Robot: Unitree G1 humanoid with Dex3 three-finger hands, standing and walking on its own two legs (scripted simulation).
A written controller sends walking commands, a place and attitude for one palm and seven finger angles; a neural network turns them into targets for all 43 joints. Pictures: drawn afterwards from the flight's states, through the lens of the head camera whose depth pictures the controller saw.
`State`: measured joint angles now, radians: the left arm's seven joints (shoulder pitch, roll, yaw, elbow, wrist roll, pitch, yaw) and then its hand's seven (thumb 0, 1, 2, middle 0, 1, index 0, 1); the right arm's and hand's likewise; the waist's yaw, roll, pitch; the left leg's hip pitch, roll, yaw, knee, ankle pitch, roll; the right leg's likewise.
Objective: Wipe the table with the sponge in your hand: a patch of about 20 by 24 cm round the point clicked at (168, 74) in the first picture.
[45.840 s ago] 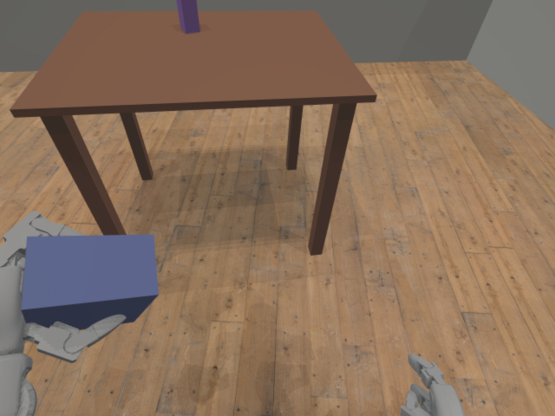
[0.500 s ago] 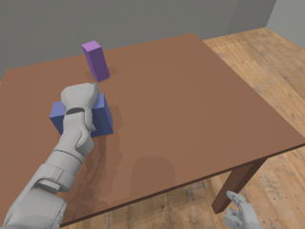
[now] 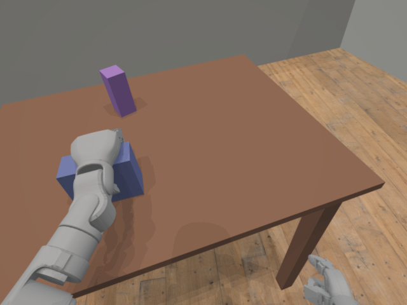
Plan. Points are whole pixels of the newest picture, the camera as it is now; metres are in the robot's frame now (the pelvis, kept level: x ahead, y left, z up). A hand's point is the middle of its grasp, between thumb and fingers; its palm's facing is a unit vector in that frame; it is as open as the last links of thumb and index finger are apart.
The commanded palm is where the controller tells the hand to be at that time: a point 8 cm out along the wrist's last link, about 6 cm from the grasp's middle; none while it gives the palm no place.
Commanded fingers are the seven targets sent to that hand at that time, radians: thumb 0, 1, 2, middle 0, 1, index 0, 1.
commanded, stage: wipe back along the middle lane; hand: left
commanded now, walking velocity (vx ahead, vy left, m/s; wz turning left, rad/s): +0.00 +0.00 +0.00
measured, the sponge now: (107, 181) +0.35 +0.26 +0.06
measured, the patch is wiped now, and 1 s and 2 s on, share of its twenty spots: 0.55 0.80 0.80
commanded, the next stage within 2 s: slide across to the third lane in 1.12 s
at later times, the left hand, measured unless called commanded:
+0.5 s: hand (108, 181) +0.31 +0.22 +0.10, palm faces +0.07 -0.05 -1.00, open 10.7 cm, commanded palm +0.27 +0.21 +0.14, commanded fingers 0.00 0.10 1.30 -1.20 -1.60 -1.20 -1.60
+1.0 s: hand (113, 198) +0.27 +0.20 +0.10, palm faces +0.12 -0.12 -0.99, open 10.6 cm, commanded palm +0.22 +0.18 +0.14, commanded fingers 0.00 0.10 1.30 -1.20 -1.60 -1.20 -1.60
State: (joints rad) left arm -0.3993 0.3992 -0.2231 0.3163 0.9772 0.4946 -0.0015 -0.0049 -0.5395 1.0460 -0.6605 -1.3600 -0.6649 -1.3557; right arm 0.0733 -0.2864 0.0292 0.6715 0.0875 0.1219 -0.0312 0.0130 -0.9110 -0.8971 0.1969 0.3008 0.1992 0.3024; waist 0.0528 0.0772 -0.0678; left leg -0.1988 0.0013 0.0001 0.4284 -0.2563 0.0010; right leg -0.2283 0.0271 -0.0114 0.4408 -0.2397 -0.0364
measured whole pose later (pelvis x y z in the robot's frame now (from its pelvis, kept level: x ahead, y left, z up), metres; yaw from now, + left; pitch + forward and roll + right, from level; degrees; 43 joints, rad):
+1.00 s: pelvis -0.01 +0.01 +0.00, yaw -1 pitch -2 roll +1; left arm -0.07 0.34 -0.33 -0.12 1.00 0.61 0.03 0.00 -0.52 1.04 -0.58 -1.40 -0.68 -1.30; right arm 0.03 -0.27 0.02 0.66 0.09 0.14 0.04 0.01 -0.91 -0.90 0.20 0.30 0.18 0.30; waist 0.09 0.10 -0.06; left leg -0.16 -0.01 0.02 0.47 -0.27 0.01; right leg -0.20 0.02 0.01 0.50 -0.26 -0.03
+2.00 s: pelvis -0.04 -0.01 +0.00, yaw -1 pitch -5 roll +1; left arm -0.19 0.25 -0.47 -0.07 0.91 0.54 0.04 -0.02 -0.55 1.04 -0.62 -1.35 -0.75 -1.22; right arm 0.00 -0.24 0.03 0.67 0.08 0.09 0.04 0.02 -0.91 -0.90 0.20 0.30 0.19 0.30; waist 0.10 0.10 -0.04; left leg -0.12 0.02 0.01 0.43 -0.22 -0.02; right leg -0.17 0.04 0.00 0.47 -0.21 -0.06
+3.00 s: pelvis -0.03 -0.02 +0.00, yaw -1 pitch +2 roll +1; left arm -0.67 0.19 -0.32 0.66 0.96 0.58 0.05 0.02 -0.58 1.05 -0.66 -1.32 -0.77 -1.22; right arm 0.07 -0.25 0.04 0.73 0.08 0.13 -0.04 0.01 -0.91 -0.90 0.20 0.30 0.20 0.30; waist 0.03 0.06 -0.10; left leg -0.25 0.02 0.01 0.44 -0.22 -0.02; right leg -0.30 0.05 -0.01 0.49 -0.22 -0.06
